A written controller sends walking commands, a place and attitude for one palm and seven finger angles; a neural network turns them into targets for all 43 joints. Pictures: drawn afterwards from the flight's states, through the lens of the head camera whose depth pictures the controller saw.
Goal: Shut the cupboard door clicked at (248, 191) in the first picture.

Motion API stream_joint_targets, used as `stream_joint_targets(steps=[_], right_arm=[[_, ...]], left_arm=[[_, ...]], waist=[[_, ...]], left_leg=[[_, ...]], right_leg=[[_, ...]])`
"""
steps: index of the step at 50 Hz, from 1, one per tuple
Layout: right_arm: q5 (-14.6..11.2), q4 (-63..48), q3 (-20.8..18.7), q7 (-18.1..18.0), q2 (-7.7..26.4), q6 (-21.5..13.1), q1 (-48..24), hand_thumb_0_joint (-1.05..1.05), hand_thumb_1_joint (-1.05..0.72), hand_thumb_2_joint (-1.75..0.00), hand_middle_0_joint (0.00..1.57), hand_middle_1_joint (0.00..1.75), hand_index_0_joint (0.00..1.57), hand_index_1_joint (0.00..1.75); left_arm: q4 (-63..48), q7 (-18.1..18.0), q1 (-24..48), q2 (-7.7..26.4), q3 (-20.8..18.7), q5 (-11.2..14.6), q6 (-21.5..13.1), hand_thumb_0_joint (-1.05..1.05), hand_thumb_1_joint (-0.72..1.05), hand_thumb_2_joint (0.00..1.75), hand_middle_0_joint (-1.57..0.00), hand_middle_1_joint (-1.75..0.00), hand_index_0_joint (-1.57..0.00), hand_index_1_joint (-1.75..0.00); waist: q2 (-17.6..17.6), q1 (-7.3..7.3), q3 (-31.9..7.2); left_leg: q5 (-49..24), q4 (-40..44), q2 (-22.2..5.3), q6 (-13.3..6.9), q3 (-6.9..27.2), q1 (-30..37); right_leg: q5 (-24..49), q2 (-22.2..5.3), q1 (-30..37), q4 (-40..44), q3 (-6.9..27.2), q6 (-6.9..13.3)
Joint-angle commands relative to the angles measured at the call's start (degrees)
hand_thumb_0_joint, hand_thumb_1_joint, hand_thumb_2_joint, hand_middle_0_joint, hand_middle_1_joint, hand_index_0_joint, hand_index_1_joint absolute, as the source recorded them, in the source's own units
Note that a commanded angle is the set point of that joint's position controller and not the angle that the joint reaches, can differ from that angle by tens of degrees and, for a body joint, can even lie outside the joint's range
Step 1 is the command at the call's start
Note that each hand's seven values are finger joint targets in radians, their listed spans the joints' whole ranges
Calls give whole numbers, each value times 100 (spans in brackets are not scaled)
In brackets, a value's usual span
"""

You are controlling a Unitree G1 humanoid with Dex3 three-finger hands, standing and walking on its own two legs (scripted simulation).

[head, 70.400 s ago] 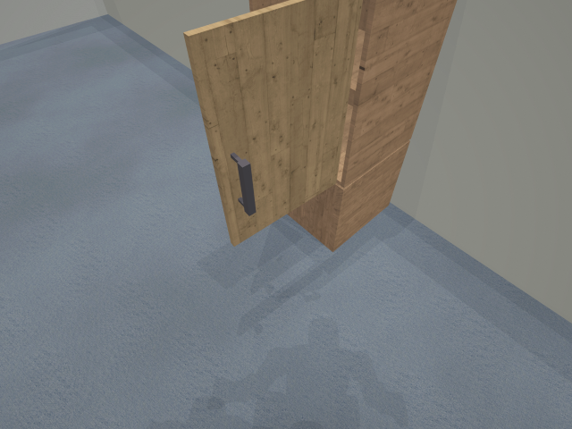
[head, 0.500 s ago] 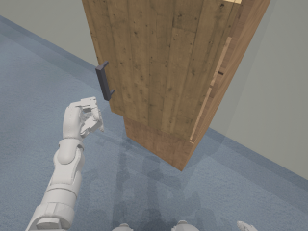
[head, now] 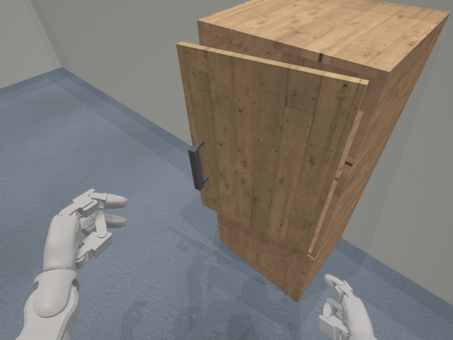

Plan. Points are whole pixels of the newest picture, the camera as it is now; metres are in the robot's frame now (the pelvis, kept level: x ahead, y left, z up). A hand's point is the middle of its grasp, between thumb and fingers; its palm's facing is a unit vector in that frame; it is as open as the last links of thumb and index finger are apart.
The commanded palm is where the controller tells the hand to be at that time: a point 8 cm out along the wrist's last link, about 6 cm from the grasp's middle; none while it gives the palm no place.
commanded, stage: draw the hand back to the body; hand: left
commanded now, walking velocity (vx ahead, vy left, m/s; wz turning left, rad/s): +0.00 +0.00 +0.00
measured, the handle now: (200, 165) +0.61 +0.16 -0.10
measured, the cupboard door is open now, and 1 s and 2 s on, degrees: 11 11 11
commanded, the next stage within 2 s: step back with the hand held close in 0.62 s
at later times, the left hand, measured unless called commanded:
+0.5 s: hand (51, 260) +0.17 +0.25 +0.15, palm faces +0.47 -0.80 -0.38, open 7.3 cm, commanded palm +0.12 +0.29 +0.18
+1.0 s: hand (51, 259) +0.17 +0.25 +0.15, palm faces +0.39 -0.79 -0.48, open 7.4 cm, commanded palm +0.11 +0.30 +0.18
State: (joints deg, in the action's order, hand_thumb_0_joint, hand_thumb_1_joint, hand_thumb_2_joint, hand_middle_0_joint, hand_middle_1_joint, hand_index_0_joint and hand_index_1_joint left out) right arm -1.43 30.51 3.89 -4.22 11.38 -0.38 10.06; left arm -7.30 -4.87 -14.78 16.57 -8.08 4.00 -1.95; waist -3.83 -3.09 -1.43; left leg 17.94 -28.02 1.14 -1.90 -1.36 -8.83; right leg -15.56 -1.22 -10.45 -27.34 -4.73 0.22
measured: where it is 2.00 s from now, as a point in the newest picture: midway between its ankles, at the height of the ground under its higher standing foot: outside the picture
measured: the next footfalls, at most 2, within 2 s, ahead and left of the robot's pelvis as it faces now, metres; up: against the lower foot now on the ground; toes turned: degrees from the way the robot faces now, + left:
none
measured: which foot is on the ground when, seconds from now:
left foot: down 0.00-1.00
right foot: down 0.00-1.00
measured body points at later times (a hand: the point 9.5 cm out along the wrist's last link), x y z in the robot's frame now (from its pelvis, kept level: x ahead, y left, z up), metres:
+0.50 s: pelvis -0.01 -0.01 +0.00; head -0.03 -0.04 +0.45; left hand +0.14 +0.29 +0.17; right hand +0.17 -0.23 -0.09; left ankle -0.03 +0.09 -0.74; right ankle -0.01 -0.12 -0.74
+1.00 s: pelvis -0.02 +0.00 +0.00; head +0.00 -0.02 +0.45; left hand +0.15 +0.29 +0.18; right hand +0.15 -0.25 -0.09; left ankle -0.03 +0.09 -0.74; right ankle -0.01 -0.11 -0.74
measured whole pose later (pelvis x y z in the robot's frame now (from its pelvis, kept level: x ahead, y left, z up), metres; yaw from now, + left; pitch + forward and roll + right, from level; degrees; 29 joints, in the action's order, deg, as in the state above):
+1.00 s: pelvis -0.02 +0.00 +0.00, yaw +1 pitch +1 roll +0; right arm -0.6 34.3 -1.0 -4.7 14.9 -1.7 11.1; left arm -25.4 -7.0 -31.8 21.6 -21.2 3.9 -8.6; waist -3.3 -0.4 0.4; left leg 16.4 -29.8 1.2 -1.5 -0.5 -14.2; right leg -14.2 -1.5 -15.3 -28.7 -5.7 0.7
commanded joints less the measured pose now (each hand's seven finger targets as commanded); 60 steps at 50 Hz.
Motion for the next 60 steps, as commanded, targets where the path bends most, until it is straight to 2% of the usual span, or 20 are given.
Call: stream_joint_targets(steps=[1, 3, 6, 10, 12, 15, 23, 25, 28, 34, 35, 37, 38, 39, 43, 45, 50, 52, 56, 60], right_arm=[[56, -743, -300, -62, 646, -365, -530, 0, -90, -90, 20, 30, 20, 30], [72, -712, -299, -47, 613, -476, -541, 0, -90, -90, 20, 30, 20, 30], [90, -640, -327, -24, 630, -608, -548, 0, -90, -90, 20, 30, 20, 30], [77, -524, -392, -16, 665, -673, -595, 0, -90, -90, 20, 30, 20, 30], [56, -508, -415, -15, 657, -689, -609, 0, -90, -90, 20, 30, 20, 30], [48, -383, -454, -5, 732, -712, -547, 0, -90, -90, 20, 30, 20, 30], [78, -392, -474, -108, 724, -883, -653, 0, -90, -90, 20, 30, 20, 30], [90, -354, -446, -136, 729, -953, -671, 0, -90, -90, 20, 30, 20, 30], [81, -317, -413, -132, 637, -1016, -679, 0, -90, -90, 20, 30, 20, 30], [74, -275, -460, -84, 672, -987, -594, 0, -90, -90, 20, 30, 20, 30], [72, -262, -475, -85, 694, -974, -594, 0, -90, -90, 20, 30, 20, 30], [64, -295, -501, -68, 697, -937, -586, 0, -90, -90, 20, 30, 20, 30], [51, -454, -591, -35, 919, -805, -550, 0, -90, -90, 20, 30, 20, 30], [69, -334, -589, -36, 840, -729, -473, 0, -90, -90, 20, 30, 20, 30], [68, -403, -609, -21, 790, -563, -444, 0, -90, -90, 20, 30, 20, 30], [64, -468, -641, -58, 844, -501, -475, 0, -90, -90, 20, 30, 20, 30], [98, -662, -674, -176, 928, -307, -509, 0, -90, -90, 20, 30, 20, 30], [98, -713, -682, -182, 907, -223, -428, 0, -90, -90, 20, 30, 20, 30], [72, -742, -714, -195, 933, -162, -394, 0, -90, -90, 20, 30, 20, 30], [81, -749, -719, -195, 993, -158, -468, 0, -90, -90, 20, 30, 20, 30]], left_arm=[[-2044, -139, 577, 1232, -1085, -8, -382, 0, 90, 90, -50, -63, -50, -63], [-2482, -186, 401, 1297, -1212, -35, -424, 0, 90, 90, -45, -57, -45, -57], [-2758, -234, -94, 1411, -1463, -17, -425, 0, 90, 90, -36, -48, -36, -48], [-2560, -248, -693, 1480, -1834, 27, -434, 0, 90, 90, -25, -36, -25, -36], [-2671, -259, -745, 1598, -2081, 57, -513, 0, 90, 90, -20, -30, -20, -30], [-2174, -195, -798, 1070, -1614, 27, -495, 0, 90, 90, -20, -30, -20, -30], [-2714, -303, -333, 1468, -1797, -27, -674, 0, 90, 90, -20, -30, -20, -30], [-2853, -346, -328, 1701, -1981, -43, -706, 0, 90, 90, -20, -30, -20, -30], [-2785, -354, -484, 1512, -1884, -46, -716, 0, 90, 90, -20, -30, -20, -30], [-2300, -250, -687, 1309, -1829, 10, -695, 0, 90, 90, -20, -30, -20, -30], [-2128, -219, -818, 1268, -1812, 27, -673, 0, 90, 90, -20, -30, -20, -30], [-2252, -196, -765, 1265, -1792, 35, -693, 0, 90, 90, -20, -30, -20, -30], [-2634, -255, -129, 1892, -2389, -24, -927, 0, 90, 90, -20, -30, -20, -30], [-2237, -239, -650, 1570, -2143, -21, -957, 0, 90, 90, -20, -30, -20, -30], [-2563, -296, -1163, 1533, -2057, -38, -1073, 0, 90, 90, -20, -30, -20, -30], [-3004, -353, -1289, 1718, -2212, -23, -1117, 0, 90, 90, -20, -30, -20, -30], [-3420, -427, -1586, 2005, -2559, 19, -1102, 0, 90, 90, -20, -30, -20, -30], [-3290, -429, -1628, 1920, -2526, 42, -1063, 0, 90, 90, -20, -30, -20, -30], [-2930, -408, -1716, 1756, -2412, 53, -995, 0, 90, 90, -20, -30, -20, -30], [-2881, -408, -1700, 1818, -2459, -5, -1019, 0, 90, 90, -20, -30, -20, -30]], waist=[[-124, 31, -791], [-358, 8, -912], [-347, -25, -760], [121, -58, -187], [126, -81, -137], [243, 35, 293], [98, -67, -359], [-257, -104, -392], [-360, -81, -68], [36, -53, 235], [290, -55, 333], [310, -45, 132], [305, 185, 166], [632, 234, 36], [530, 276, -327], [173, 283, -659], [-373, 245, -1154], [-166, 261, -1096], [176, 291, -904], [122, 260, -741]], left_leg=[[-2400, 551, -224, 139, 193, 199], [-2658, 543, -225, 187, 225, 314], [-2705, 573, -226, 199, 232, 271], [-2112, 686, -240, 166, 184, 40], [-1750, 735, -220, 148, 162, -24], [-1419, 829, -243, 128, 143, -89], [-1073, 829, -159, 29, 155, 101], [-1062, 818, -133, 47, 149, 80], [-1091, 829, -136, 84, 130, -3], [-1190, 843, -183, 71, 67, -48], [-1200, 857, -207, 58, 73, -75], [-1261, 816, -206, 38, 35, 13], [-868, 390, -337, -55, 237, -485], [-780, 73, -288, -44, 253, -398], [-782, -251, -253, 13, 276, -541], [-1253, -67, -316, 41, 312, -465], [-3454, 176, -662, 112, 624, -538], [-3713, 135, -719, 162, 643, -689], [-2881, 303, -796, 121, 689, -1030], [-1332, 604, -847, -74, 773, -1723]], right_leg=[[1777, -7, 858, 350, 170, 113], [1820, 5, 919, 346, 151, 109], [1829, -8, 949, 407, 148, 91], [1474, 33, 710, 559, 118, 71], [1234, 17, 696, 571, 146, 72], [876, 9, 397, 682, 129, 52], [544, -39, 670, 659, 238, 46], [566, -47, 748, 689, 260, 65], [620, -32, 633, 698, 247, 77], [713, -14, 488, 748, 251, 43], [714, -6, 460, 796, 251, 33], [775, -25, 517, 762, 276, 15], [754, -456, 172, 1027, 884, 88], [661, -726, 11, 1142, 1025, 192], [907, -1099, -33, 919, 1065, 408], [1418, -1015, 131, 577, 887, 375], [2671, -399, 565, -477, 418, 91], [2785, -351, 587, -597, 430, 88], [2404, -347, 474, -584, 512, 56], [1656, -296, 599, -513, 612, -11]])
